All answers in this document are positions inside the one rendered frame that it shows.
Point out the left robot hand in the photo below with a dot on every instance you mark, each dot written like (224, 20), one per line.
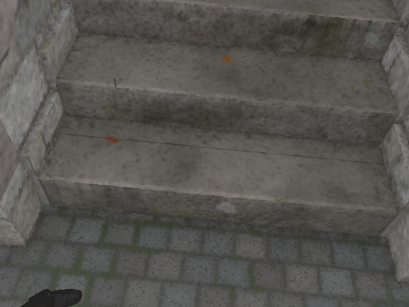
(57, 298)

